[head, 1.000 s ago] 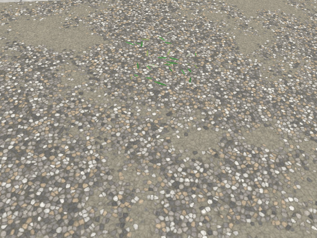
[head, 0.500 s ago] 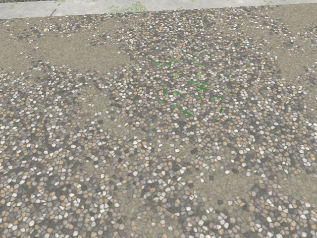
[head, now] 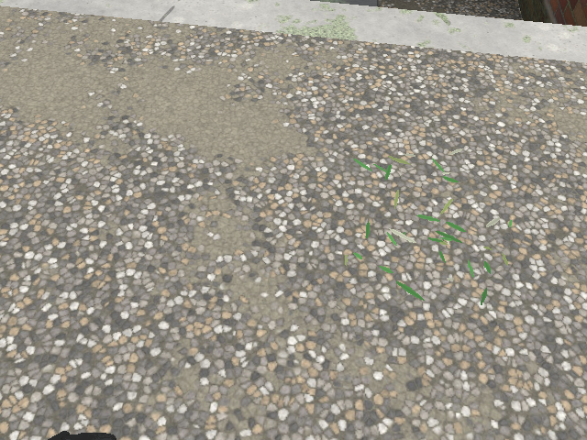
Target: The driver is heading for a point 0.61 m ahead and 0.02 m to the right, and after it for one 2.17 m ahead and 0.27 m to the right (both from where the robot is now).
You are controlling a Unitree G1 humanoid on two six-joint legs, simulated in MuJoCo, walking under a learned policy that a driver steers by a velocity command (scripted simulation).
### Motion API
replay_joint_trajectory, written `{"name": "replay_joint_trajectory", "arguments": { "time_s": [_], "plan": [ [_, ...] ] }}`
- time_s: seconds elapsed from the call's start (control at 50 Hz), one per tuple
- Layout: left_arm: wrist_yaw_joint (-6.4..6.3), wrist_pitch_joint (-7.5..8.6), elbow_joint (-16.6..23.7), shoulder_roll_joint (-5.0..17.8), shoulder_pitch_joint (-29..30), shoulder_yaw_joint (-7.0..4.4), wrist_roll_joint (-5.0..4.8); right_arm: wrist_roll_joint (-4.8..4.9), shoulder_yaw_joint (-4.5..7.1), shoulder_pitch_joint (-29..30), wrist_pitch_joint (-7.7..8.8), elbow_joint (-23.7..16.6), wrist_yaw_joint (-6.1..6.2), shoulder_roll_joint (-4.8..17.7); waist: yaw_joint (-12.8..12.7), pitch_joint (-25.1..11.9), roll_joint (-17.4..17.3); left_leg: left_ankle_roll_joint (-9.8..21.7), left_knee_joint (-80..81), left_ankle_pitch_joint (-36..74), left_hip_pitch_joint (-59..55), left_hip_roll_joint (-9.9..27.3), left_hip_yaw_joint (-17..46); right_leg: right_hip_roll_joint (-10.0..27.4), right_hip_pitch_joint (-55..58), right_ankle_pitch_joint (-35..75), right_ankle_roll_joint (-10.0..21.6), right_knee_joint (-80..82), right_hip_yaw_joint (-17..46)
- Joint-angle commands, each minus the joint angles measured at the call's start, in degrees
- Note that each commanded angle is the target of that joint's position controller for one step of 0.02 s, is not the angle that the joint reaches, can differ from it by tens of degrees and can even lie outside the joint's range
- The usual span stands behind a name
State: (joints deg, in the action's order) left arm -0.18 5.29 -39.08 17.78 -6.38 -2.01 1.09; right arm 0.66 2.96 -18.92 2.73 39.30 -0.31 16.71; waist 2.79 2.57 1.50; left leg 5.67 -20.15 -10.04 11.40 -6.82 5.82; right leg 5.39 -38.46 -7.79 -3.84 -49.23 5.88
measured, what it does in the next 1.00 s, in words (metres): walks ahead: right foot, then left foot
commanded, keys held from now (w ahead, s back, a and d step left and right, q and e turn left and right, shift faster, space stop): w+q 0.10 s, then w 0.56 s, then w+e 0.34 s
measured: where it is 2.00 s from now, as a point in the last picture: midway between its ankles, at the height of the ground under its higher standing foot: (302, 202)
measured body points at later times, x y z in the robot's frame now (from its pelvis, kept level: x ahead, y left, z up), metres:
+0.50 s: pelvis +0.28 -0.04 +0.00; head +0.31 -0.05 +0.45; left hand +0.25 +0.23 -0.12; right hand +0.51 -0.26 -0.09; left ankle +0.38 +0.13 -0.69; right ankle +0.26 -0.15 -0.75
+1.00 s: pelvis +0.54 +0.06 +0.00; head +0.56 +0.06 +0.45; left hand +0.67 +0.34 -0.11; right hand +0.60 -0.22 -0.12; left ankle +0.49 +0.14 -0.75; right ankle +0.68 -0.11 -0.68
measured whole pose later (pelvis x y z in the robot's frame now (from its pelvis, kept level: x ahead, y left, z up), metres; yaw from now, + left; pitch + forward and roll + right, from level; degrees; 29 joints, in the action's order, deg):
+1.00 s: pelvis +0.54 +0.06 +0.00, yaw +2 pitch +0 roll +2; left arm 0.6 2.1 -44.6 17.8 -10.9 -3.5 -1.3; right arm -0.9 3.7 -19.1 5.5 45.7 -0.6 15.5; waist 2.9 1.4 2.8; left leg 3.0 -13.9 -11.8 2.8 -2.5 -9.0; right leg 5.5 -39.3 -3.7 -0.9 -52.5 4.8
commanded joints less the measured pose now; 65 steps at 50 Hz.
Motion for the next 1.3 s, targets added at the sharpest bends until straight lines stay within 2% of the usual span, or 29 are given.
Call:
{"name": "replay_joint_trajectory", "arguments": {
  "time_s": [0.02, 0.1, 0.18, 0.2, 0.22, 0.24, 0.26, 0.3, 0.32, 0.38, 0.48, 0.62, 0.66, 0.68, 0.7, 0.72, 0.74, 0.76, 0.8, 0.84, 0.94, 1.02, 1.12, 1.18, 1.22, 1.24, 1.26, 1.28, 1.3],
  "plan": [
    [0.29, 0.69, 3.76, 2.28, 4.22, -0.31, -0.31, 0.47, 2.9, 0.74, 0.41, -3.4, 1.1, 10.04, 0.25, -2.83, -5.65, 7.26, 5.86, 10.08, 5.42, 10.58, 8.32, -3.88, 8.87, 11.54, -0.97, 11.9, -2.94],
    [1.19, 1.55, 4.93, 4.44, 8.18, -1.11, -1.36, 1.0, 3.04, -2.29, -0.36, -1.86, 1.33, 9.92, 1.36, -2.81, -6.84, 6.03, 1.95, 4.34, 0.13, 12.89, 14.7, -5.61, 11.25, 11.33, 0.13, 19.69, -0.81],
    [1.38, 2.57, 2.62, 6.81, 0.18, -2.77, -1.1, 0.28, 2.45, -1.65, -0.84, -1.19, 1.34, 7.69, -3.03, -4.9, -9.05, 3.56, -6.83, 10.76, -4.27, 13.43, 16.48, -5.36, 21.29, 5.84, 4.82, 24.54, -2.78],
    [1.03, 2.87, 1.87, 8.77, -6.27, -3.54, -0.23, -0.14, 1.39, -1.71, -0.65, -1.69, 1.07, 5.02, -6.1, -10.92, -6.9, 1.73, -17.52, 10.65, -1.25, 10.65, 13.44, -0.2, 32.79, 4.91, 8.07, 23.24, 1.42],
    [0.8, 2.57, 0.79, 13.58, -13.64, -4.84, 0.58, 0.23, 0.28, -7.76, -0.16, -2.34, 1.05, 1.97, -5.94, -19.47, 4.69, -2.56, -36.22, -2.3, 14.99, 3.25, 6.34, 11.44, 53.26, -0.41, 16.28, 23.07, 20.38],
    [1.54, 1.78, -2.02, 12.85, -17.82, -5.19, -1.16, 1.11, 0.05, -10.65, 0.3, -2.32, 1.2, 2.99, -6.1, -20.85, 16.43, -4.46, -48.86, -23.15, 28.16, 1.57, 3.64, 17.64, 58.41, -16.03, 20.93, 30.62, 39.96],
    [1.59, 1.61, -1.37, 8.41, -15.57, -3.94, -2.1, 1.57, 1.19, -5.72, 0.44, -2.24, 1.17, 7.89, -7.45, -12.68, 8.72, -4.39, -53.16, -20.08, 33.25, 4.52, 5.75, 15.95, 52.72, -24.34, 18.91, 32.94, 37.17],
    [1.45, 0.9, -0.82, 5.37, -10.24, -2.7, -0.99, 0.28, 1.29, 3.76, 0.58, -4.37, 1.02, 8.06, -6.72, -2.9, 1.97, -4.32, -50.62, -12.47, 33.01, 8.22, 2.23, 11.15, 39.54, -14.3, 16.45, 34.67, 22.96],
    [1.33, 0.9, -1.02, 4.2, -8.83, -2.22, -0.63, -0.23, 1.41, 4.61, 0.73, -4.7, 0.77, 7.29, -5.23, -1.66, 2.56, -4.31, -47.24, -9.87, 31.02, 10.2, 1.74, 9.25, 35.77, -8.71, 16.08, 35.76, 18.98],
    [1.19, 1.1, -2.09, 3.96, -8.62, -2.01, -1.04, -0.09, 0.69, 3.43, 0.74, -4.27, 0.13, 4.17, -3.42, -2.1, 4.88, -5.13, -40.83, -7.44, 26.76, 11.81, -1.08, 6.43, 31.5, 1.59, 16.48, 38.39, 11.73],
    [0.78, 0.56, -4.44, 7.58, -10.88, -2.79, -1.94, -0.49, -0.78, 12.09, 1.58, -6.47, -0.4, 1.56, -5.89, -1.06, 2.88, -6.39, -22.55, 5.33, 24.43, 11.87, -3.88, 5.08, 30.63, 9.49, 16.14, 40.51, 3.62],
    [0.55, -1.19, -8.3, 9.31, -16.48, -2.98, -2.73, 0.47, -0.18, 20.11, 2.33, -9.21, -1.82, 3.28, -7.22, 0.49, 3.23, -3.92, -10.26, 7.61, 19.73, 9.19, -4.89, 8.35, 37.61, 12.85, 13.53, 36.82, 2.81],
    [0.25, -1.81, -8.47, 10.25, -15.31, -3.21, -2.74, 0.14, 0.87, 14.71, 2.43, -7.9, -1.75, 5.2, -3.13, -2.59, 3.29, -1.82, -7.3, 5.93, 10.53, 7.2, -6.78, 7.4, 38.41, 25.26, 11.88, 29.89, 0.82],
    [0.21, -1.91, -8.41, 9.19, -15.66, -2.76, -2.56, -0.22, 2.17, 7.35, 2.33, -5.77, -1.26, 7.5, 0.4, -7.4, 2.11, -0.18, -6.53, 6.57, -1.5, 6.92, -6.97, 4.71, 34.99, 29.93, 10.51, 20.71, -0.79],
    [0.2, -1.64, -6.68, 6.3, -14.88, -1.45, -1.23, -1.04, 3.43, -3.22, 2.11, -4.21, -0.53, 11.56, 4.95, -15.89, -2.98, 3.43, -8.79, 8.44, -18.76, 16.89, 3.24, 1.51, 23.84, 17.08, 8.35, 4.09, -2.71],
    [0.39, -0.63, -5.79, -0.38, -22.14, 0.59, -1.39, -1.34, 4.22, -5.98, 1.6, -3.31, -0.55, 15.67, 1.93, -23.66, -18.8, 11.73, -3.53, -2.3, -35.28, 30.53, 28.06, -7.62, 3.11, -21.0, 4.79, -15.51, -4.62],
    [0.55, 0.02, -6.76, 5.75, -19.11, -0.9, -2.68, -0.87, 2.96, -6.69, 1.4, -3.2, -0.57, 9.99, 4.35, -21.89, -13.03, 11.06, 0.85, -10.77, -32.51, 29.88, 32.81, -5.79, -2.89, -25.06, 4.94, -22.48, 2.08],
    [0.7, 0.27, -5.18, 8.3, -14.11, -1.91, -3.87, -0.67, 2.2, -3.25, 1.55, -3.02, -0.44, 8.22, 3.78, -13.06, -10.16, 8.72, 2.19, -9.41, -25.44, 28.16, 24.14, -3.45, -5.99, -20.17, 5.31, -23.5, 1.57],
    [0.4, -0.19, -4.59, 6.86, -10.39, -2.03, -2.82, -1.08, 1.35, 3.1, 2.03, -2.81, -0.71, 5.3, 0.46, -5.57, -6.55, 6.75, 5.77, -0.7, -12.65, 23.57, 12.95, 0.24, -2.88, -12.19, 4.58, -18.8, -0.07],
    [0.29, -1.7, -5.42, 4.56, -12.67, -2.01, -2.77, -1.54, 1.26, 5.65, 3.08, -2.14, -0.93, 3.94, -2.39, -3.97, -7.74, 6.07, 9.62, 4.25, -5.84, 21.54, 6.54, 1.72, 2.74, -8.28, 3.87, -16.65, 0.21],
    [0.32, -3.19, -3.69, 2.11, -8.69, -1.93, -2.37, -1.71, 2.2, 5.46, 4.2, 1.09, -0.28, 5.45, -3.09, -0.71, -4.88, 5.94, 12.95, 14.32, -4.38, 21.08, -4.2, 1.7, -1.1, 2.09, 2.6, -8.2, 1.47],
    [1.81, -2.6, -1.45, 0.79, -1.62, -1.27, -2.18, -1.28, 2.62, 4.29, 3.65, 2.75, 0.49, 7.23, -0.65, 1.25, -3.73, 4.12, 13.93, 15.28, -5.56, 19.84, -11.33, 0.84, 1.02, 12.3, 3.44, 4.98, -2.62],
    [3.47, -2.61, 3.22, 0.72, 6.42, -0.99, -2.28, -0.05, 3.41, -0.35, 1.66, 5.72, 0.9, 9.22, 1.82, 3.43, -3.16, 3.09, 10.36, 20.67, -15.64, 22.87, -14.49, -0.34, -2.07, 7.78, 6.07, 12.63, -6.39],
    [4.1, -2.96, 4.56, 2.84, 4.21, -2.16, -2.27, 0.4, 3.97, 0.55, 0.23, 5.74, 1.53, 11.32, -1.18, -0.43, -6.03, 1.21, 0.54, 45.28, -19.15, 23.15, -16.91, -4.87, 5.25, -0.93, 9.13, 13.29, -11.12],
    [3.46, -3.25, 1.75, 7.26, -9.22, -4.88, -2.48, 0.68, 3.93, 2.13, -0.66, 5.17, 2.15, 11.89, -9.04, -8.03, -5.99, -1.23, -18.49, 52.01, -13.88, 20.74, -19.05, -9.41, 24.38, -0.5, 12.69, 17.17, -12.4],
    [2.23, -3.92, -0.28, 12.04, -18.43, -6.85, -2.53, -0.29, 3.04, 1.43, -0.2, 4.17, 2.39, 10.01, -12.77, -13.36, -0.43, -3.78, -35.68, 34.42, 0.13, 18.2, -18.95, -3.64, 42.29, 0.31, 16.06, 18.93, -1.45],
    [1.84, -3.51, 0.29, 17.54, -16.49, -7.44, -3.04, -2.12, 0.27, -4.31, 1.54, 1.12, 1.16, 1.34, -5.17, -18.15, 13.5, -7.4, -55.26, -21.69, 26.63, 5.87, -13.21, 11.02, 60.96, -8.28, 27.29, 23.34, 31.18],
    [1.95, -2.75, 1.65, 12.57, -18.27, -6.04, -2.54, -0.06, 0.81, 2.1, 3.9, 0.64, 0.27, 5.79, -9.87, -23.53, 6.3, -6.39, -60.41, -23.92, 32.91, 5.52, -0.73, 13.6, 63.27, -13.44, 28.24, 30.96, 41.11],
    [2.01, -2.06, 1.27, 9.8, -16.17, -5.21, -2.04, 1.94, 1.46, 7.81, 5.1, -1.33, -0.19, 8.23, -10.36, -15.12, 3.95, -5.07, -58.55, -18.21, 36.61, 8.28, -0.32, 11.89, 57.38, -8.78, 25.18, 32.39, 32.35]
  ]
}}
